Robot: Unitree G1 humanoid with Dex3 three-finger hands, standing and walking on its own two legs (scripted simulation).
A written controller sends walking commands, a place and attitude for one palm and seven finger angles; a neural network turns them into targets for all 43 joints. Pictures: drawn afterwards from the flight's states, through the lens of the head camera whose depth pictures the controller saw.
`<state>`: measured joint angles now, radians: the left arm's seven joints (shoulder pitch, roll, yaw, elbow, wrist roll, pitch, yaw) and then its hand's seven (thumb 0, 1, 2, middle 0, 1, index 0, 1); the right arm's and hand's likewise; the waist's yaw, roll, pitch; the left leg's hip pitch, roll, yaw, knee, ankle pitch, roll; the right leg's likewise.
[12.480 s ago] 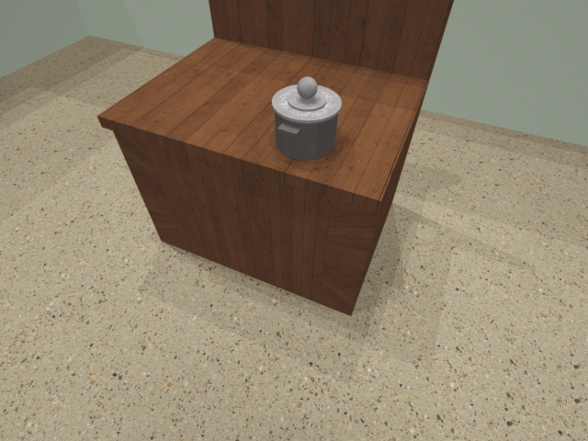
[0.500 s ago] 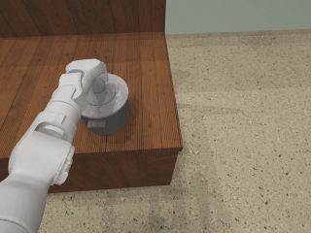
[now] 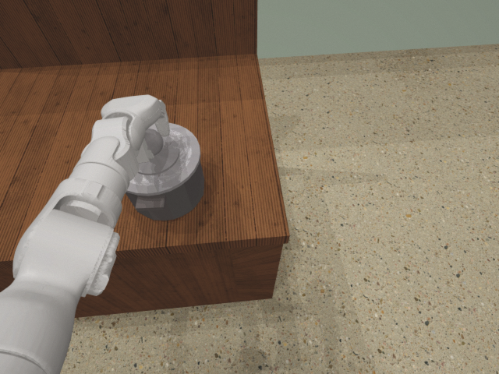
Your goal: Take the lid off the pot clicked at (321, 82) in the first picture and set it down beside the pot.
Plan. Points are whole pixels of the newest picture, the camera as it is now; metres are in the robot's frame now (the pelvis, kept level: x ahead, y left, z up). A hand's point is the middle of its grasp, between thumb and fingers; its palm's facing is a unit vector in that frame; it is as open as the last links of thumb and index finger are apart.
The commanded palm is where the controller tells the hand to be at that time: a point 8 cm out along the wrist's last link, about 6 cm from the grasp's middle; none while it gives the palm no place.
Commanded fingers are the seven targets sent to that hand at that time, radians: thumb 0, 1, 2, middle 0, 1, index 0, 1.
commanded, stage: close the fingers and squeeze the knob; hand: left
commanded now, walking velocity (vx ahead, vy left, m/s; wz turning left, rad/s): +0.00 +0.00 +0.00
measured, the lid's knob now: (148, 142) +0.52 +0.14 +0.05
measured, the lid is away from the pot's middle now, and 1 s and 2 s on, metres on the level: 0.00 0.00 0.00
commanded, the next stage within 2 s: lift the lid straight up in 0.76 s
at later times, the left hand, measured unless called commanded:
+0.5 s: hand (141, 144) +0.49 +0.14 +0.08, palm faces -0.36 -0.05 -0.93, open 8.1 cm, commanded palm +0.50 +0.14 +0.13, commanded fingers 0.00 0.50 0.89 -0.69 -1.05 -0.68 -1.05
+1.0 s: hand (141, 142) +0.50 +0.14 +0.08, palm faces -0.39 -0.05 -0.92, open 8.1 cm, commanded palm +0.51 +0.14 +0.14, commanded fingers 0.00 0.66 0.94 -0.76 -1.08 -0.74 -1.09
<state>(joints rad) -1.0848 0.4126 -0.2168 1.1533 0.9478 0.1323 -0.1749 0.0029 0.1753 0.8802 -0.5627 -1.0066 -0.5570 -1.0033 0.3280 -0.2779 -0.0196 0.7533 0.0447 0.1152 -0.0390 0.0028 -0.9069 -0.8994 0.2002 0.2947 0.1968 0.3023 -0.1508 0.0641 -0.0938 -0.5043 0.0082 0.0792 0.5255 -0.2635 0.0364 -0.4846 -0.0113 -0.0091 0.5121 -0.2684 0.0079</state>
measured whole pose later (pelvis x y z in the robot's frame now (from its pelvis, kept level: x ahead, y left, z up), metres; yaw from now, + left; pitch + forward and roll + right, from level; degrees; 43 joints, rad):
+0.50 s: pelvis +0.01 +0.00 +0.00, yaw +0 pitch +14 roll +0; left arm -1.05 0.40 -0.22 1.10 0.94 0.13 -0.17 0.00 0.24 0.76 -0.56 -0.99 -0.55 -0.98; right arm 0.28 -0.27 -0.02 0.73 0.05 0.13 -0.03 0.00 -0.91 -0.90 0.20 0.29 0.20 0.30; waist -0.13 0.06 -0.10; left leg -0.49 0.01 0.07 0.52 -0.27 0.03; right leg -0.46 -0.01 -0.01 0.50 -0.27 0.01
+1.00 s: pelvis +0.00 +0.00 +0.00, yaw +0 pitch +14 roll +0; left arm -1.10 0.42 -0.22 1.15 0.94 0.14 -0.20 0.00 0.23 0.75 -0.57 -0.99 -0.56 -0.99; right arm 0.31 -0.28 -0.01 0.74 0.05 0.12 -0.05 0.00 -0.91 -0.90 0.20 0.29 0.20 0.30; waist -0.15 0.05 -0.09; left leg -0.51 0.01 0.07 0.53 -0.26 0.04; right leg -0.49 -0.01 -0.01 0.51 -0.27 0.01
